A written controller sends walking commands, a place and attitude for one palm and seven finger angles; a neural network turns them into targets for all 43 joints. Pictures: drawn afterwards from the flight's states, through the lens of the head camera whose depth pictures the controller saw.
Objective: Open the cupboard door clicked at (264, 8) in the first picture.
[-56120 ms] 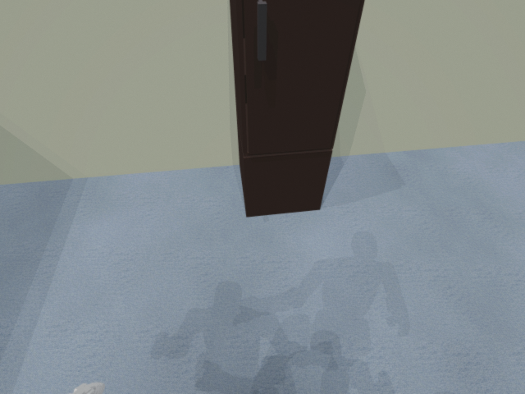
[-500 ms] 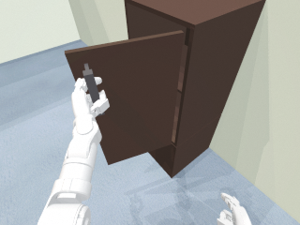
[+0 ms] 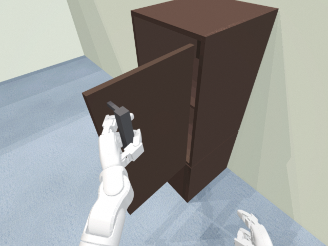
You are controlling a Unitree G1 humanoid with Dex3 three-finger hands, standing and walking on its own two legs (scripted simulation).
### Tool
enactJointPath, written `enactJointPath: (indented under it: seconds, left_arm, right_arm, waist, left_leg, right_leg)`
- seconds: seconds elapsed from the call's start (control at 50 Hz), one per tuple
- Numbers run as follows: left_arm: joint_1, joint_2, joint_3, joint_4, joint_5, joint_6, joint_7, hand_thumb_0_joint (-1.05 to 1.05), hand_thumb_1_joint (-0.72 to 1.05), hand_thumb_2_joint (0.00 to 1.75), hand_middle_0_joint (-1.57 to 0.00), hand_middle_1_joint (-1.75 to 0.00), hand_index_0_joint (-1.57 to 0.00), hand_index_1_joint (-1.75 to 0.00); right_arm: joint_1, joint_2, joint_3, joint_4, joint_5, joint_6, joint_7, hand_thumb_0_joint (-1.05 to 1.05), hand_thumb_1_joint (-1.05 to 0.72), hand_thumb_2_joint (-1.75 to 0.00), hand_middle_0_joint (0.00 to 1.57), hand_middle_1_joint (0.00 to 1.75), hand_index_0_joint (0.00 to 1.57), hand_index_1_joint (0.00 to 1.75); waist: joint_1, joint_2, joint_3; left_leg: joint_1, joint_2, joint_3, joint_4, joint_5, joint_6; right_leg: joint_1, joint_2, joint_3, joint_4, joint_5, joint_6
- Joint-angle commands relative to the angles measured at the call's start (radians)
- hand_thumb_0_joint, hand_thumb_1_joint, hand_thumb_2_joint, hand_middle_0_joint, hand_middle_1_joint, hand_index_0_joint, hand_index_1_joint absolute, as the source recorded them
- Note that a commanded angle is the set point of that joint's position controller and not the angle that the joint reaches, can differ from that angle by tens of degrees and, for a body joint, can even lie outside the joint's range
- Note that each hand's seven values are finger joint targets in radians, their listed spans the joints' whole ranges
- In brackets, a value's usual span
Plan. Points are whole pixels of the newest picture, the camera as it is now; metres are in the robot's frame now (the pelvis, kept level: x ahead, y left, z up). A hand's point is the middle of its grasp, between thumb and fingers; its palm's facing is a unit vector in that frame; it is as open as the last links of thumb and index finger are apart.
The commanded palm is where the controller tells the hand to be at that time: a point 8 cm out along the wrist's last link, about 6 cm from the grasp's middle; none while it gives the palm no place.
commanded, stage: open thumb and fingers to let go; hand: left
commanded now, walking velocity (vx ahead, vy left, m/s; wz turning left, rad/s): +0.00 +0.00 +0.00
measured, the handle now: (122, 130) +0.34 +0.13 +0.14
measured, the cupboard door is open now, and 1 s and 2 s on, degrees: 94 93 94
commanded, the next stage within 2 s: slide the hand sideways off the handle in 0.86 s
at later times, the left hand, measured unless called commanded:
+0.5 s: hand (136, 139) +0.32 +0.09 +0.14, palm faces +0.33 -0.94 +0.00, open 11.4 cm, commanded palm +0.27 +0.12 +0.13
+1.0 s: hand (135, 141) +0.31 +0.09 +0.14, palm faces +0.30 -0.96 -0.01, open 14.7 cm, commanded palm +0.27 +0.13 +0.13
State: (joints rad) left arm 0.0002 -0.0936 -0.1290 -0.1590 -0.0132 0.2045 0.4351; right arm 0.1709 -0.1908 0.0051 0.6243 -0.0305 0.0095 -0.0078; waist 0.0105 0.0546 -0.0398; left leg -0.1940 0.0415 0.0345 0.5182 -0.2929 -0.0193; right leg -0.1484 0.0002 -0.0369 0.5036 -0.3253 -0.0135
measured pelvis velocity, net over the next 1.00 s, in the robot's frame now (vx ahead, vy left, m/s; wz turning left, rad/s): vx -0.03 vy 0.01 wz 0.04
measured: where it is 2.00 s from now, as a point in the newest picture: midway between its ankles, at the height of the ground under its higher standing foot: outside the picture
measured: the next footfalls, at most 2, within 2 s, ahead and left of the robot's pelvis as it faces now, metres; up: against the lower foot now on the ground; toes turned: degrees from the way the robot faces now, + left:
none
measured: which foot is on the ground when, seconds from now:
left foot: down 0.00-1.00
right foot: down 0.00-1.00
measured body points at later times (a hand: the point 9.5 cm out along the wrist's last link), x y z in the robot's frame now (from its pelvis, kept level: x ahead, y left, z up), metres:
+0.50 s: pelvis -0.01 +0.00 +0.00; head -0.04 -0.02 +0.45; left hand +0.29 +0.14 +0.14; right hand +0.17 -0.19 -0.10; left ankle -0.01 +0.13 -0.74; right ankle -0.03 -0.11 -0.74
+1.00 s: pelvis -0.03 +0.01 +0.00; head -0.05 -0.01 +0.45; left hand +0.29 +0.14 +0.14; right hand +0.16 -0.19 -0.10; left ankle -0.01 +0.13 -0.74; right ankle -0.03 -0.11 -0.74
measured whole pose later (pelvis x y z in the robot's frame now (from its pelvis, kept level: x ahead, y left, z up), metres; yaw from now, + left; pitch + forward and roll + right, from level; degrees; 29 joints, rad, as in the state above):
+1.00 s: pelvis -0.03 +0.01 +0.00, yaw +2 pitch -4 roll +0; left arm -0.26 -0.07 -0.14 0.14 -0.01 0.16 0.45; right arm 0.12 -0.17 0.03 0.69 -0.03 0.06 -0.04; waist 0.04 0.04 0.00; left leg -0.20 0.02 0.00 0.50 -0.24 -0.01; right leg -0.14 -0.02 -0.07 0.48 -0.28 -0.01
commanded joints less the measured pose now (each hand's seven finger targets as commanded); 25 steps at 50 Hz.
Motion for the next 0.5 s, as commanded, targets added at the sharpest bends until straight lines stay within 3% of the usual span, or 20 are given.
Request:
enactJointPath:
  seconds: [0.0,0.02,0.06,0.12,0.16,0.24,0.4,0.42,0.48]
  left_arm:
    - [-0.382,0.013,-0.021,-0.213,0.077,-0.027,0.065,0.0,0.9,0.9,-0.4,-1.35,-0.4,-1.35]
    - [-0.465,0.028,-0.005,-0.172,0.083,-0.022,0.075,0.0,0.9,0.9,-0.4,-1.35,-0.4,-1.35]
    - [-0.467,0.024,0.001,-0.128,0.075,-0.016,0.069,0.0,0.76,0.84,-0.39,-1.34,-0.39,-1.34]
    - [-0.487,-0.011,-0.011,-0.113,0.038,-0.019,0.043,0.0,0.55,0.75,-0.38,-1.31,-0.38,-1.31]
    - [-0.476,-0.026,-0.028,-0.08,0.042,-0.017,0.031,0.0,0.41,0.69,-0.36,-1.3,-0.36,-1.3]
    - [-0.537,-0.025,-0.029,-0.077,0.044,-0.02,0.025,0.0,0.13,0.57,-0.35,-1.27,-0.35,-1.27]
    - [-0.561,-0.004,0.0,-0.04,0.029,-0.039,0.029,0.0,-0.43,0.33,-0.3,-1.21,-0.3,-1.21]
    - [-0.558,-0.016,-0.011,-0.051,0.032,-0.045,0.032,0.0,-0.5,0.3,-0.3,-1.2,-0.3,-1.2]
    - [-0.556,-0.01,-0.004,-0.041,0.027,-0.057,0.039,0.0,-0.5,0.3,-0.29,-1.15,-0.29,-1.15]
  right_arm:
    - [-0.178,-0.067,-0.009,-0.142,-0.008,-0.012,-0.009,0.0,-0.9,-0.9,0.2,0.3,0.2,0.3]
    - [-0.177,-0.067,-0.005,-0.129,-0.009,-0.002,-0.015,0.0,-0.9,-0.9,0.2,0.3,0.2,0.3]
    - [-0.181,-0.061,-0.005,-0.124,-0.01,0.009,-0.025,0.0,-0.9,-0.9,0.2,0.3,0.2,0.3]
    - [-0.194,-0.052,0.002,-0.127,-0.004,0.025,-0.03,0.0,-0.9,-0.9,0.2,0.3,0.2,0.3]
    - [-0.184,-0.051,0.003,-0.121,-0.004,0.032,-0.028,0.0,-0.9,-0.9,0.2,0.3,0.2,0.3]
    - [-0.195,-0.051,0.005,-0.126,-0.002,0.039,-0.031,0.0,-0.9,-0.9,0.2,0.3,0.2,0.3]
    - [-0.198,-0.054,0.003,-0.12,0.0,0.031,-0.036,0.0,-0.9,-0.9,0.2,0.3,0.2,0.3]
    - [-0.197,-0.052,0.002,-0.122,-0.001,0.028,-0.034,0.0,-0.9,-0.9,0.2,0.3,0.2,0.3]
    - [-0.195,-0.057,-0.001,-0.12,0.001,0.02,-0.032,0.0,-0.9,-0.9,0.2,0.3,0.2,0.3]
  waist:
    - [0.01,-0.109,-0.128]
    - [0.001,-0.111,-0.127]
    - [0.013,-0.139,-0.147]
    - [0.015,-0.098,-0.169]
    - [0.011,-0.123,-0.158]
    - [0.005,-0.106,-0.161]
    - [0.017,-0.121,-0.173]
    - [0.022,-0.095,-0.186]
    - [0.022,-0.111,-0.18]
  left_leg:
    - [0.104,-0.038,-0.008,-0.001,0.305,0.033]
    - [0.107,-0.041,-0.012,-0.002,0.293,0.033]
    - [0.12,-0.044,-0.01,-0.003,0.296,0.035]
    - [0.133,-0.045,-0.012,-0.012,0.327,0.028]
    - [0.132,-0.04,-0.017,-0.013,0.344,0.027]
    - [0.13,-0.041,-0.024,-0.017,0.326,0.026]
    - [0.12,-0.039,-0.024,-0.032,0.284,0.026]
    - [0.125,-0.039,-0.023,-0.032,0.291,0.024]
    - [0.113,-0.037,-0.022,-0.037,0.266,0.025]
  right_leg:
    - [-0.033,-0.002,-0.02,-0.079,0.352,-0.012]
    - [-0.046,-0.005,-0.018,-0.082,0.334,-0.012]
    - [-0.028,-0.005,-0.011,-0.097,0.335,-0.011]
    - [-0.003,-0.006,-0.018,-0.082,0.389,-0.016]
    - [-0.005,-0.005,-0.023,-0.082,0.407,-0.016]
    - [-0.014,-0.005,-0.026,-0.079,0.376,-0.018]
    - [-0.007,-0.005,-0.021,-0.096,0.313,-0.018]
    - [-0.004,-0.004,-0.024,-0.088,0.315,-0.021]
    - [-0.008,-0.005,-0.023,-0.097,0.28,-0.018]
